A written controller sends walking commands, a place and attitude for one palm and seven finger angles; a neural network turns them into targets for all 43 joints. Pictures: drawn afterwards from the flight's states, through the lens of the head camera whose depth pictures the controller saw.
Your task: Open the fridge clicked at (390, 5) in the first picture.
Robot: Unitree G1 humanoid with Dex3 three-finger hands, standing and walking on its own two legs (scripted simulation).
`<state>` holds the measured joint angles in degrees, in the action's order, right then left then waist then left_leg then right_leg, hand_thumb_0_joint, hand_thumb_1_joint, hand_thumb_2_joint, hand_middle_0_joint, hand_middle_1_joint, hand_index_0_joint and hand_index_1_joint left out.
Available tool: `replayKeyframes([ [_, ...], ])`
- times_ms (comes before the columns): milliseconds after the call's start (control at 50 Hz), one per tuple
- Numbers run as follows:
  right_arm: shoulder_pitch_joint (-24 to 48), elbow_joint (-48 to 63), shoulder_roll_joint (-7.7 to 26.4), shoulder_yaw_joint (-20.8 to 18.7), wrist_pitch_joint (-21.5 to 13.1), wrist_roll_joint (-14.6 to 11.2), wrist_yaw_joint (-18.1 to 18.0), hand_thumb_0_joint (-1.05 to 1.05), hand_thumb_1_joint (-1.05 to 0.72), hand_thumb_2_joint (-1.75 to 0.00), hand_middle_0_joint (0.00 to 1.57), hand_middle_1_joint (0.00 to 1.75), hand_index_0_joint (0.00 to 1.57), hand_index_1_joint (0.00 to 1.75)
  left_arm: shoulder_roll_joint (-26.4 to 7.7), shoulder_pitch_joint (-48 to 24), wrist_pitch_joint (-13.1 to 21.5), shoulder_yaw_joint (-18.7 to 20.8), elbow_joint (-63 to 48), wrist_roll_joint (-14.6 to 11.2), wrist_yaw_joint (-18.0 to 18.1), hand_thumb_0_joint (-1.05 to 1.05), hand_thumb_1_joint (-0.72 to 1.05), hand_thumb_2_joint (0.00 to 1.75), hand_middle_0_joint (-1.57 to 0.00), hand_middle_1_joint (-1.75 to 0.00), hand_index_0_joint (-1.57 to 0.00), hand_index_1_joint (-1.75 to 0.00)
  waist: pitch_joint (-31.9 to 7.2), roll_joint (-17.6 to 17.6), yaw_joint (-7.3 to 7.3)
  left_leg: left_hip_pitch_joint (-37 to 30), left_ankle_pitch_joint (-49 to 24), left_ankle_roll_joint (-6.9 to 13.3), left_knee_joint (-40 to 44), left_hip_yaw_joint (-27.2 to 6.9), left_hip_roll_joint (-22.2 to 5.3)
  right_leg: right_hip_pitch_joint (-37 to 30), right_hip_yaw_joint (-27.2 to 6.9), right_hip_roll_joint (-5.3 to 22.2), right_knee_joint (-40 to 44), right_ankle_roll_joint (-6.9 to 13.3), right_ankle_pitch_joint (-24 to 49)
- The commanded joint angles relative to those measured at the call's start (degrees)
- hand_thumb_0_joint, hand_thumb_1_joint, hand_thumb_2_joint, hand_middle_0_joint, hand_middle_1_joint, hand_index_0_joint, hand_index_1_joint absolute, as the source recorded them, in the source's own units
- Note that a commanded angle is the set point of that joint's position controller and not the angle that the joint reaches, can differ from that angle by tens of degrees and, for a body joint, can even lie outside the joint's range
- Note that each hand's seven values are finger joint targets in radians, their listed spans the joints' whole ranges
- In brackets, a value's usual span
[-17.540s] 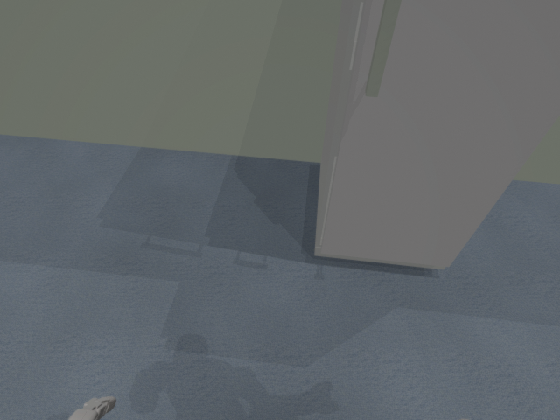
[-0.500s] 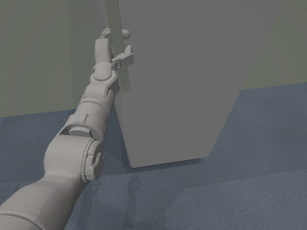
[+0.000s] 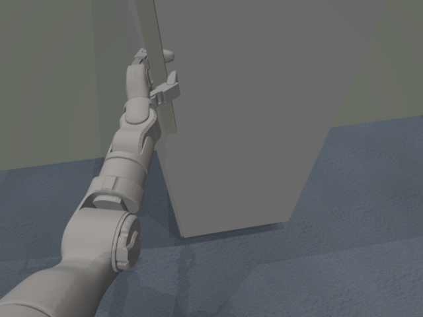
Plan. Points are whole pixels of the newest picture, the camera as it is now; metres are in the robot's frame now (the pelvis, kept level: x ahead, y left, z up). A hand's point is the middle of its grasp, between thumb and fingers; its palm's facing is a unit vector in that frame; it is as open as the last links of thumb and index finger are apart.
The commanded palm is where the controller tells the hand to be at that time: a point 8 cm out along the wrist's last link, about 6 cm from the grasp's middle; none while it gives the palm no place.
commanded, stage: pull the door a little, standing still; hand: left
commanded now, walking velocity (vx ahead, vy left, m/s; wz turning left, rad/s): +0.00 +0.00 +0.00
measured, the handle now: (154, 43) +0.53 +0.09 +0.26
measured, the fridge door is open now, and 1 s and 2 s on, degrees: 0 4 30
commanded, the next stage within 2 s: walk backward, drawing the door open in 0.60 s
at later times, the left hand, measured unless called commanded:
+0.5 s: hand (172, 88) +0.47 +0.06 +0.20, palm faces +0.11 -0.99 +0.02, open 6.1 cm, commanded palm +0.40 +0.11 +0.20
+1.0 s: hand (172, 104) +0.44 +0.06 +0.19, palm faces +0.12 -0.97 -0.23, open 7.4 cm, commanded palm +0.40 +0.11 +0.19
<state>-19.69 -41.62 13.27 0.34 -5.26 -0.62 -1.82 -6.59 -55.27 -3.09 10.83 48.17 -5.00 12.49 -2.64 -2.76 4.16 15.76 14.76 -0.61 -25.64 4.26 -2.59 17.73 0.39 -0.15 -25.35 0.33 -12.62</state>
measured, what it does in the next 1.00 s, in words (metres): walks ahead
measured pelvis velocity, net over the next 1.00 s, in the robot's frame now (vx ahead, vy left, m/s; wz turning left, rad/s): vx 0.13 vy -0.06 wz -0.04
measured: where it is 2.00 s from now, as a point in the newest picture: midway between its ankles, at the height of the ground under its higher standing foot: outside the picture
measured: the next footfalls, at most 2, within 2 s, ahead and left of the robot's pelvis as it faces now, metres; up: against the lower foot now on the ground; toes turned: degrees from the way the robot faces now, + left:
right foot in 1.02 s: +0.18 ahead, -0.08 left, +0.00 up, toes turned -4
left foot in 1.30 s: +0.22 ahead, +0.01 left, +0.00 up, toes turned +7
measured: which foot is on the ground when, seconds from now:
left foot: down 0.00-1.00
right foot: down 0.00-0.88, up 0.90-1.00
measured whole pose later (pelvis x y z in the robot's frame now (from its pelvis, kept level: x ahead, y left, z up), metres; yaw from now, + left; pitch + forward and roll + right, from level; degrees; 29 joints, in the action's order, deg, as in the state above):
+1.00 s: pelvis +0.13 -0.06 +0.01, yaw -2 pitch +4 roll +4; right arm -6.4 -28.9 10.8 -0.2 2.7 1.2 -1.2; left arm -12.5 0.5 0.1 5.7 -22.5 -5.3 5.8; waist 4.9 -2.9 -1.2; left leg 5.7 9.6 -1.9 -28.9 0.2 -2.5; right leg 19.8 3.5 -2.2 -35.9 -0.1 -18.6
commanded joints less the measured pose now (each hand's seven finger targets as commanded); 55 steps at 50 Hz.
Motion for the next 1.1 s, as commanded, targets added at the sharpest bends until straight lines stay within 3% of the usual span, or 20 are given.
replayKeyframes([
  [0, 2.22, 7.17, 5.95, -2.34, -2.67, -0.16, -0.07, 0.0, -0.9, -0.9, 0.2, 0.3, 0.2, 0.3, -4.41, -24.62, 1.99, -1.97, -21.37, 0.35, -1.05, 0.0, 0.9, 0.9, -0.45, -1.4, -0.45, -1.4, -23.96, 5.35, -3.06, -10.21, -25.83, 1.63, 0.03, -0.76, 1.56, -13.25, 2.04, -0.87, -0.25, 1.0, 28.45],
  [140, 2.93, 6.71, 5.72, -2.29, -0.89, 0.13, -1.1, 0.0, -0.9, -0.9, 0.2, 0.3, 0.2, 0.3, -6.53, -27.99, -2.97, -1.33, -25.22, 0.99, -0.24, 0.0, 0.9, 0.9, -0.45, -1.4, -0.45, -1.4, -23.42, 8.16, -1.84, -11.1, -29.53, 2.1, -0.38, -0.61, 1.93, -15.13, 1.77, -0.49, -0.04, 0.24, 34.76],
  [280, 5.94, 8.98, 4.48, -1.84, -0.18, 0.17, -0.67, 0.0, -0.9, -0.9, 0.2, 0.3, 0.2, 0.3, -2.52, -18.79, -4.41, -3.12, -33.84, 0.0, -1.02, 0.0, 0.9, 0.9, -0.45, -1.4, -0.45, -1.4, -27.77, 4.23, -4.43, -14.65, -39.12, 1.39, -1.27, -0.57, 2.16, -18.91, 2.23, -0.07, -1.58, 0.74, 42.02],
  [420, 10.82, 12.7, 4.38, -1.48, 0.5, -0.33, 0.13, 0.0, -0.9, -0.9, 0.2, 0.3, 0.2, 0.3, -1.13, -4.24, -5.22, -3.66, -45.08, -1.25, -2.66, 0.0, 0.9, 0.9, -0.45, -1.4, -0.45, -1.4, -25.03, 7.81, -6.42, -14.75, -37.13, 1.66, 0.08, -0.62, 1.97, -21.28, 2.35, 0.12, -0.66, 0.73, 42.02],
  [680, 20.66, 20.88, 2.8, -0.26, 4.92, -0.67, 2.94, 0.0, -0.9, -0.9, 0.2, 0.3, 0.2, 0.3, -0.51, 32.33, -15.15, -8.48, -88.54, -2.03, -5.28, 0.0, 0.9, 0.9, -0.45, -1.4, -0.45, -1.4, -23.23, 4.85, -9.23, -12.04, -35.87, 1.96, -1.19, -1.39, 2.61, -24.71, 2.28, 1.95, -2.24, 0.2, 51.34],
  [700, 18.57, 17.18, 7.19, -0.56, 5.53, -0.13, 0.08, 0.0, -0.9, -0.9, 0.2, 0.3, 0.2, 0.3, -17.72, 7.64, -4.21, -5.55, -80.66, 1.32, -6.44, 0.0, 0.9, 0.9, -0.45, -1.4, -0.45, -1.4, -11.75, 6.15, -1.75, -8.02, -23.56, 3.92, -4.94, -0.29, 1.11, -12.61, -2.15, 4.43, 4.15, -0.82, 43.89],
  [740, 17.4, 15.62, 5.25, -0.97, 5.97, 0.68, -0.99, 0.0, -0.9, -0.9, 0.2, 0.3, 0.2, 0.3, -13.14, 26.93, 1.6, -4.83, -71.56, 2.05, -6.63, 0.0, 0.9, 0.9, -0.45, -1.4, -0.45, -1.4, -8.39, 9.65, -4.16, -4.77, -12.88, 3.94, -5.39, -2.86, 1.23, -11.04, -0.41, 5.05, 4.74, -0.54, 39.54],
  [780, 17.34, 17.72, 4.07, -0.18, 6.47, 1.2, -1.88, 0.0, -0.9, -0.9, 0.2, 0.3, 0.2, 0.3, -8.67, 33.15, 5.02, -9.21, -77.13, 1.94, -7.96, 0.0, 0.9, 0.9, -0.45, -1.4, -0.45, -1.4, -10.67, 5.19, -3.16, -7.97, -25.9, 3.47, -3.23, -2.81, 0.49, -13.66, 2.79, 3.84, -1.55, 0.44, 45.78],
  [820, 14.59, 18.75, 4.82, -0.9, 7.11, 1.49, -1.55, 0.0, -0.9, -0.9, 0.2, 0.3, 0.2, 0.3, -10.43, 33.84, 7.56, -8.04, -81.02, 1.86, -8.64, 0.0, 0.9, 0.9, -0.45, -1.4, -0.45, -1.4, -16.52, 0.59, -1.43, -17.43, -49.1, 3.87, -5.72, -3.55, -1.6, -10.8, 4.75, 1.59, -11.9, -0.65, 54.26],
  [840, 13.73, 18.69, 5.05, -1.33, 7.03, 1.28, -1.24, 0.0, -0.9, -0.9, 0.2, 0.3, 0.2, 0.3, -11.05, 34.89, 8.43, -7.69, -82.62, 1.61, -8.72, 0.0, 0.9, 0.9, -0.45, -1.4, -0.45, -1.4, -18.75, -3.15, -0.62, -26.5, -62.05, 5.23, -7.06, -5.71, -3.27, -2.68, 5.31, -0.25, -17.87, -1.8, 45.26],
  [880, 11.72, 18.81, 3.45, -2.41, 6.0, 1.72, 0.55, 0.0, -0.9, -0.9, 0.2, 0.3, 0.2, 0.3, -10.25, 33.55, 9.71, -7.43, -87.48, 1.34, -8.48, 0.0, 0.9, 0.9, -0.45, -1.4, -0.45, -1.4, -19.58, -13.79, 0.23, -48.54, -91.5, 8.03, -6.36, -13.34, -9.25, 21.03, 5.21, -5.69, -22.9, -2.63, -1.77],
  [900, 12.42, 18.5, 2.78, -2.61, 5.53, 2.34, 1.34, 0.0, -0.9, -0.9, 0.2, 0.3, 0.2, 0.3, -10.15, 32.13, 10.12, -6.91, -89.38, 2.22, -8.17, 0.0, 0.9, 0.9, -0.45, -1.4, -0.45, -1.4, -17.75, -15.96, -0.43, -50.51, -90.25, 7.1, -7.11, -14.07, -10.45, 24.43, 4.47, -5.58, -19.43, -1.39, -13.66],
  [920, 14.43, 19.04, 2.45, -2.43, 5.41, 2.51, 1.37, 0.0, -0.9, -0.9, 0.2, 0.3, 0.2, 0.3, -11.39, 31.91, 9.79, -5.24, -89.97, 2.26, -7.9, 0.0, 0.9, 0.9, -0.45, -1.4, -0.45, -1.4, -14.7, -14.3, -1.28, -46.74, -86.53, 5.6, -8.45, -12.18, -10.2, 22.45, 4.54, -4.3, -13.16, -0.95, -13.56],
  [960, 14.51, 19.72, 2.03, -1.88, 5.35, 1.64, 1.22, 0.0, -0.9, -0.9, 0.2, 0.3, 0.2, 0.3, -14.53, 35.68, 9.08, -1.67, -90.89, 2.28, -7.18, 0.0, 0.9, 0.9, -0.45, -1.4, -0.45, -1.4, -13.5, -9.91, -1.91, -37.77, -76.93, 2.29, -13.69, -7.78, -6.78, 8.78, 6.07, -3.78, 2.14, -0.17, 1.27],
  [980, 15.19, 20.46, 1.85, -1.6, 5.23, 0.99, 0.94, 0.0, -0.9, -0.9, 0.2, 0.3, 0.2, 0.3, -15.08, 39.31, 9.56, -0.28, -91.14, 2.3, -7.39, 0.0, 0.9, 0.9, -0.45, -1.4, -0.45, -1.4, -13.23, -3.5, -3.13, -22.47, -55.53, 0.62, -19.24, -5.68, -3.33, -8.58, 4.94, -1.89, 7.22, 1.74, 26.67],
  [1000, 17.04, 22.05, 1.66, -1.35, 4.97, 0.07, 0.01, 0.0, -0.9, -0.9, 0.2, 0.3, 0.2, 0.3, -18.32, 43.35, 10.18, 2.84, -92.67, 2.38, -7.22, 0.0, 0.9, 0.9, -0.45, -1.4, -0.45, -1.4, -15.84, 7.18, -5.1, 0.29, -13.68, -0.21, -28.65, -3.06, 3.17, -30.21, -2.19, 8.72, 1.36, 6.13, 63.69],
  [1020, 19.45, 23.69, 0.27, -0.79, 3.78, 0.35, -1.35, 0.0, -0.9, -0.9, 0.2, 0.3, 0.2, 0.3, -21.42, 47.21, 10.46, 7.17, -92.76, 1.99, -6.67, 0.0, 0.9, 0.9, -0.45, -1.4, -0.45, -1.4, -16.44, 15.57, -6.98, 9.91, 20.42, 0.33, -38.41, -4.76, 8.09, -31.95, -7.51, 19.92, -3.11, 8.76, 81.28],
  [1040, 18.72, 22.45, -0.18, 0.21, 1.98, 1.87, -1.96, 0.0, -0.9, -0.9, 0.2, 0.3, 0.2, 0.3, -19.24, 55.52, 9.69, 7.57, -84.94, 2.6, -6.02, 0.0, 0.9, 0.9, -0.45, -1.4, -0.45, -1.4, -10.39, 10.64, -7.52, 10.07, 19.84, 1.22, -36.25, -8.36, 6.46, -23.95, -4.08, 21.8, -0.09, 7.55, 72.4],
  [1060, 16.73, 21.84, -0.94, 0.86, 1.6, 0.87, -2.06, 0.0, -0.9, -0.9, 0.2, 0.3, 0.2, 0.3, -15.55, 56.19, 9.52, 4.25, -86.44, 1.86, -6.48, 0.0, 0.9, 0.9, -0.45, -1.4, -0.45, -1.4, -5.4, 12.64, -6.94, 12.65, 18.56, 1.15, -37.39, -4.69, 6.61, -24.03, -1.71, 18.08, -0.76, 3.79, 71.33],
  [1080, 15.1, 20.31, -0.72, 1.17, 1.4, 2.25, -2.0, 0.0, -0.9, -0.9, 0.2, 0.3, 0.2, 0.3, -16.58, 55.11, 10.39, 4.72, -87.52, 3.01, -6.86, 0.0, 0.9, 0.9, -0.45, -1.4, -0.45, -1.4, -7.52, 12.19, -5.64, 15.59, 16.04, 0.38, -41.06, -2.1, 5.38, -25.77, -0.91, 16.4, -3.1, -0.13, 72.38],
])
